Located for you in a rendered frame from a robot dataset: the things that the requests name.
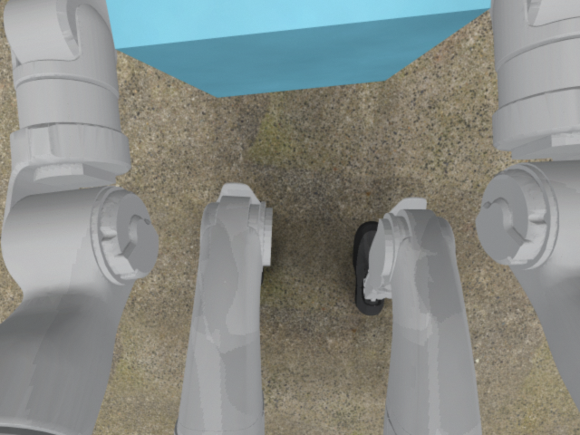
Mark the robot left thigh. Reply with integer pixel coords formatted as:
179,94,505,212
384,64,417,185
174,196,273,435

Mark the robot left forearm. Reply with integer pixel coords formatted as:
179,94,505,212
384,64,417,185
1,0,131,275

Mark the robot right upper arm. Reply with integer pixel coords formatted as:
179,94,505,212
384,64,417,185
475,160,580,412

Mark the robot right forearm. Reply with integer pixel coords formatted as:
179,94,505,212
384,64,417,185
488,0,580,161

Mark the robot left upper arm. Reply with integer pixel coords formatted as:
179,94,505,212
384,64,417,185
0,186,159,435

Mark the robot right shin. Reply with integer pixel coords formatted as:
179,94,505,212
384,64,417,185
363,197,456,300

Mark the carton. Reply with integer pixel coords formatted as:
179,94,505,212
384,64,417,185
106,0,491,98

